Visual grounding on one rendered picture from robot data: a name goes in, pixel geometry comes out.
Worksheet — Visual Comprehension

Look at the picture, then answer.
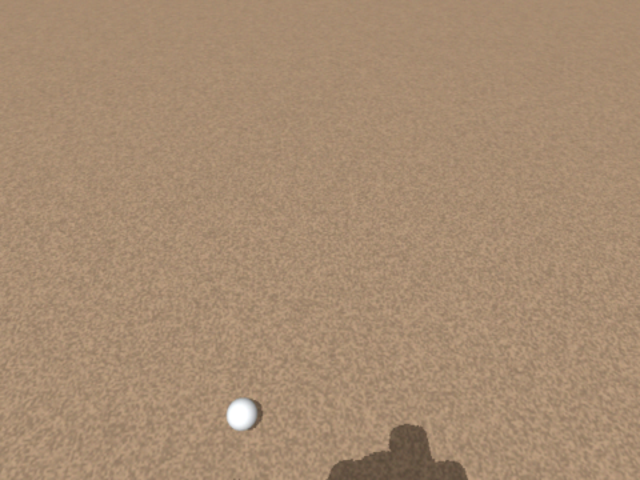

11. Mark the ball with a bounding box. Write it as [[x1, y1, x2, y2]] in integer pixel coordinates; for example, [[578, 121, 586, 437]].
[[226, 398, 257, 431]]

